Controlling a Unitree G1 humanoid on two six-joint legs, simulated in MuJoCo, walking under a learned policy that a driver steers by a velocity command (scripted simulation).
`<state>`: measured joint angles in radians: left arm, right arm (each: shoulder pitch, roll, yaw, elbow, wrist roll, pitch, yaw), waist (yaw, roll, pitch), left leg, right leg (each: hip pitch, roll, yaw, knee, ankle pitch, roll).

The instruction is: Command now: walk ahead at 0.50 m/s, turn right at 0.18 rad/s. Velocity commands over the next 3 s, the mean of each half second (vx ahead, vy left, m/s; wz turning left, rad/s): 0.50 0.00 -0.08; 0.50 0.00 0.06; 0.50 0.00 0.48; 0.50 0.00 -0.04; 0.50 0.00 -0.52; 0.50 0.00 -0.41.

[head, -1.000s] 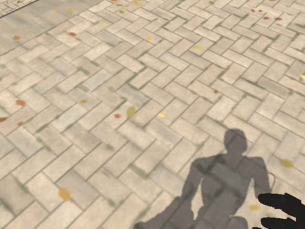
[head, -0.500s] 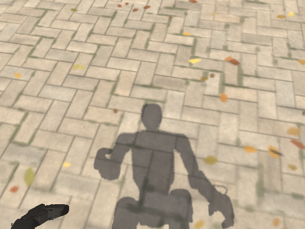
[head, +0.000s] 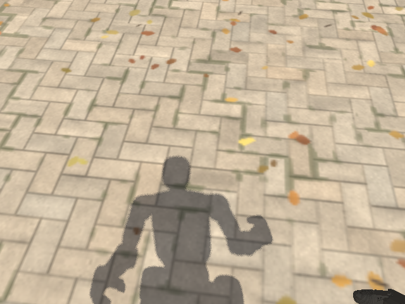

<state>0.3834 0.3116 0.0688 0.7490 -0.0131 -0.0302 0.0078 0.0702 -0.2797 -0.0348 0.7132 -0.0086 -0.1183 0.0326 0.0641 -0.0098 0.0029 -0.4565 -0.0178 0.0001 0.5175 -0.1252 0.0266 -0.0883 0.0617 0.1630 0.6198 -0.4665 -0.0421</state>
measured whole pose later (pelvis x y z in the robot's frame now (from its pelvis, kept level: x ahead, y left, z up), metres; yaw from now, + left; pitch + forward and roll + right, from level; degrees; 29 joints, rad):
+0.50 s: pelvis +0.28 -0.02 +0.00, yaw -1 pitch +2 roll +1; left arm 0.02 0.25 0.03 0.63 -0.01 -0.08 -0.04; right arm 0.42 -0.30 -0.05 0.90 0.02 -0.04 0.00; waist -0.09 -0.01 0.02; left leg 0.06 -0.01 0.00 0.36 -0.44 0.01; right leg -0.48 -0.01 -0.01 0.48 -0.04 -0.06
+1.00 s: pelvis +0.56 -0.01 +0.00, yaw +3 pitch +2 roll -2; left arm 0.37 0.30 0.06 0.88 -0.01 -0.05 0.00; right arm 0.05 -0.27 -0.02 0.74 0.02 -0.07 0.05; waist 0.07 0.03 0.01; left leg -0.54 0.03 0.01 0.52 -0.03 0.06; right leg 0.09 0.03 -0.08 0.26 -0.39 0.00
